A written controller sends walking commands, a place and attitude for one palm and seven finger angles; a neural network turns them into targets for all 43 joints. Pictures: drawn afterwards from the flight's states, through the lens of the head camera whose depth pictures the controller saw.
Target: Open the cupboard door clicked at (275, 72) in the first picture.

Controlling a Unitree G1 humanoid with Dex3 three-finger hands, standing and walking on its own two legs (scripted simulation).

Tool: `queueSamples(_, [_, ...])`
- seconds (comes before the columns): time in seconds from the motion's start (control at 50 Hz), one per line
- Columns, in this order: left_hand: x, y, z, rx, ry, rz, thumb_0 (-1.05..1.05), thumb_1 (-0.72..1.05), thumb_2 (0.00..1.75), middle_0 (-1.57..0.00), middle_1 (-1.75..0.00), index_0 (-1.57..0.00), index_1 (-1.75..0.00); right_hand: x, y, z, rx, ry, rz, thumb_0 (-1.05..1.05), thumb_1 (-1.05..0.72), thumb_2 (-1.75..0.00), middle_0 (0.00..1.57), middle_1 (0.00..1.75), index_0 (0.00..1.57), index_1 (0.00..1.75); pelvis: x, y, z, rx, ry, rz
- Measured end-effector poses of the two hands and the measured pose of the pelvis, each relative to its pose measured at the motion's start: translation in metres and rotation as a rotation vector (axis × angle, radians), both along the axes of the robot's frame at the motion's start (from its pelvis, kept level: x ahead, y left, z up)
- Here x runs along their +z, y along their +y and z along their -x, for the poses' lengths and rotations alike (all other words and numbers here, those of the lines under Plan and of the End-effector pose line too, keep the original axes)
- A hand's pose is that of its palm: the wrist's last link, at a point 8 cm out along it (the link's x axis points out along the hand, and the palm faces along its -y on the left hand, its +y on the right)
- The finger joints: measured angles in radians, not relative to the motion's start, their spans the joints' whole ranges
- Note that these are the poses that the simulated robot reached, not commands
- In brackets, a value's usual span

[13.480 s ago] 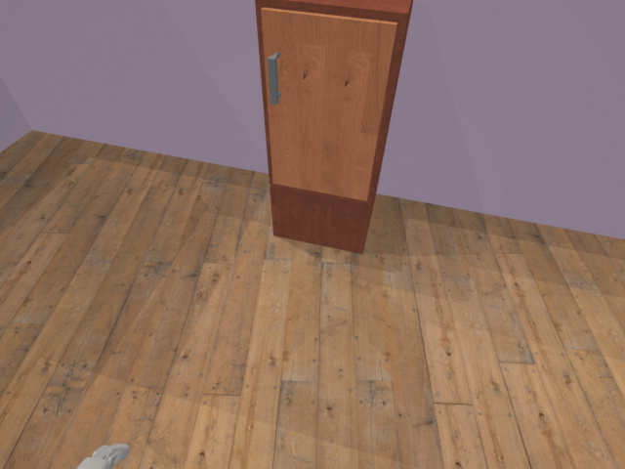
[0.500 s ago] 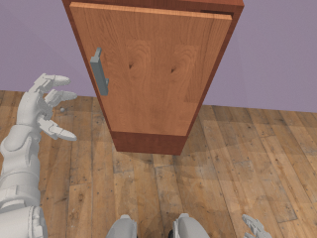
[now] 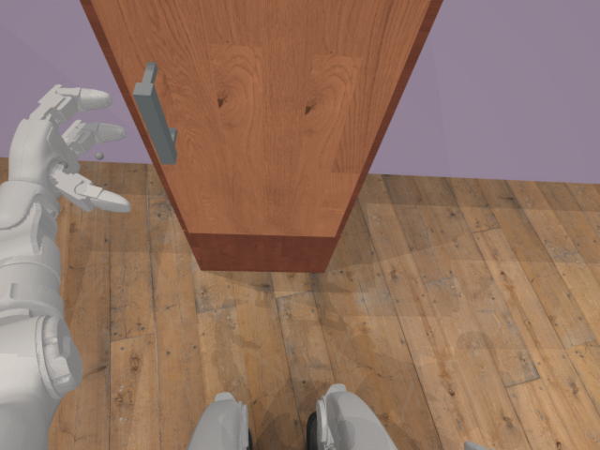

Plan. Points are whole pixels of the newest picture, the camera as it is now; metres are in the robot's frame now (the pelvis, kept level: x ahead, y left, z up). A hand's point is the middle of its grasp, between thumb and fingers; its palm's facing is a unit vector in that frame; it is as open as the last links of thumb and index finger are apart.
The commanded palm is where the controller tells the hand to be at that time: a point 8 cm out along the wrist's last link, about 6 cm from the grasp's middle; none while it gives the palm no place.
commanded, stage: move the hooked fingers beside the handle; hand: left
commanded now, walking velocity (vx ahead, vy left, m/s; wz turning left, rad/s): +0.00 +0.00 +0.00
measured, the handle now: (160, 117) +0.55 +0.17 +0.06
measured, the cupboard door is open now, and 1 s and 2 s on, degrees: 0 0 0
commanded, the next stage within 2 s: slide the fingers in behind the handle in 1.06 s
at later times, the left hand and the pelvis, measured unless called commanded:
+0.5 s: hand (109, 133) +0.51 +0.23 +0.06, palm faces -0.06 -1.00 -0.03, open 14.0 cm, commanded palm +0.49 +0.27 +0.06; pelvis +0.00 +0.01 +0.00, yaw -1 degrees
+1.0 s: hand (118, 136) +0.51 +0.22 +0.06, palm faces -0.04 -1.00 -0.03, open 14.1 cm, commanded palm +0.49 +0.26 +0.06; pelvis +0.01 +0.01 +0.00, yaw -1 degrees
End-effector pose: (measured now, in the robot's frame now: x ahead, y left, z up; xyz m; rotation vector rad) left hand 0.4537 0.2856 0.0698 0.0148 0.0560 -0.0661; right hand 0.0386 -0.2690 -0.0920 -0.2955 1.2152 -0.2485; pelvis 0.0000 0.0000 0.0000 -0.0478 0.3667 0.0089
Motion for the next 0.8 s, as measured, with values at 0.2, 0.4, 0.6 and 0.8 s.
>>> queueSamples(0.2, [0.004, -0.009, -0.03, 0.007, -0.023, 0.002, -0.01, -0.5, 0.3, -0.3, -1.2, -0.3, -1.2, -0.005, 0.007, 0.025, -0.033, 0.085, -0.011, 0.01, -0.9, -0.9, 0.2, 0.3, 0.21, 0.3, -0.004, 0.003, 0.001, -0.008, 0.031, 0.005])
queueSamples(0.4, [0.002, -0.005, -0.046, 0.014, -0.023, -0.014, -0.01, -0.5, 0.3, -0.3, -1.2, -0.3, -1.2, -0.004, 0.013, 0.045, -0.069, 0.152, -0.013, 0.01, -0.9, -0.9, 0.2, 0.3, 0.21, 0.3, -0.006, 0.007, -0.001, -0.019, 0.056, 0.011])
queueSamples(0.6, [-0.006, -0.001, -0.034, 0.01, -0.006, -0.011, -0.01, -0.5, 0.3, -0.3, -1.2, -0.3, -1.2, 0.001, 0.017, 0.039, -0.063, 0.166, -0.018, 0.01, -0.9, -0.9, 0.2, 0.3, 0.21, 0.3, -0.002, 0.01, -0.006, -0.015, 0.046, 0.016])
queueSamples(0.8, [-0.005, -0.007, -0.037, 0.003, 0.009, -0.016, -0.01, -0.5, 0.3, -0.3, -1.2, -0.3, -1.2, 0.0, 0.016, 0.015, -0.03, 0.11, -0.007, 0.01, -0.9, -0.9, 0.2, 0.3, 0.21, 0.3, -0.002, 0.011, -0.006, 0.0, 0.038, 0.021])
